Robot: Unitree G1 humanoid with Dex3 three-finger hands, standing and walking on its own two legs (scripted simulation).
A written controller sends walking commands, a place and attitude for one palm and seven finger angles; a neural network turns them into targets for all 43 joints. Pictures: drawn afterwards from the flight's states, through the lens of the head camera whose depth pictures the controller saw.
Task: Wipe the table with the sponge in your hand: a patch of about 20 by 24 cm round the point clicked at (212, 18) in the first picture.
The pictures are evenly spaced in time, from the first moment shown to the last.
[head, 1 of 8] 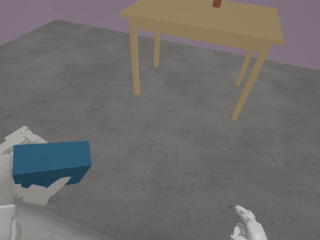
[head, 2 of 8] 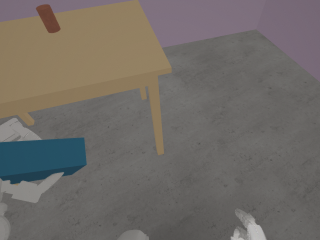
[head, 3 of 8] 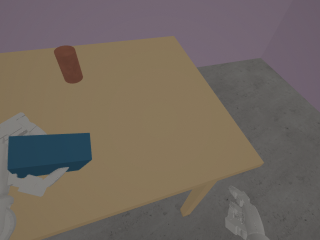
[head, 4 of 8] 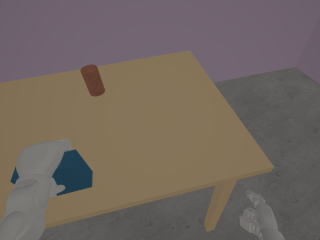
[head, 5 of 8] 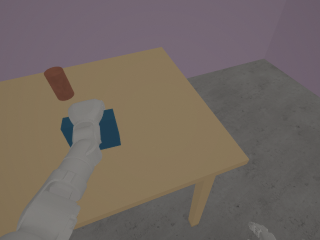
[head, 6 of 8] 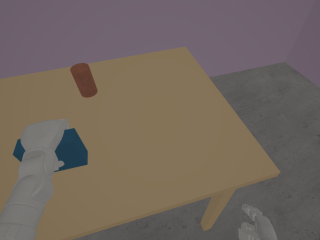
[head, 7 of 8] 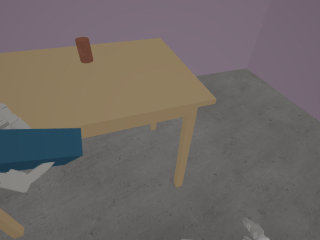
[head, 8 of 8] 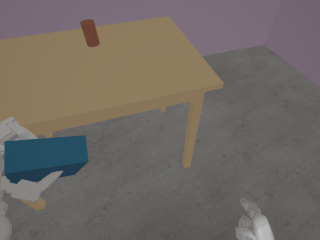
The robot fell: no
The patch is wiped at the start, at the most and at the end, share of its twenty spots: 0.00 1.00 1.00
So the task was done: yes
